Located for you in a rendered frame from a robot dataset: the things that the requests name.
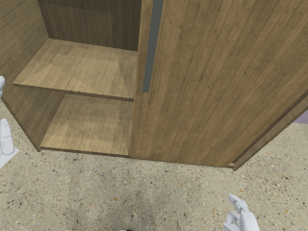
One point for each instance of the left robot hand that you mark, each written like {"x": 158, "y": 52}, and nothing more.
{"x": 7, "y": 150}

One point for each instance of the handle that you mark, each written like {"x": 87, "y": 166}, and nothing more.
{"x": 152, "y": 43}

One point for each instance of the right robot hand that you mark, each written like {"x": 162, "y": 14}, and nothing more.
{"x": 245, "y": 221}

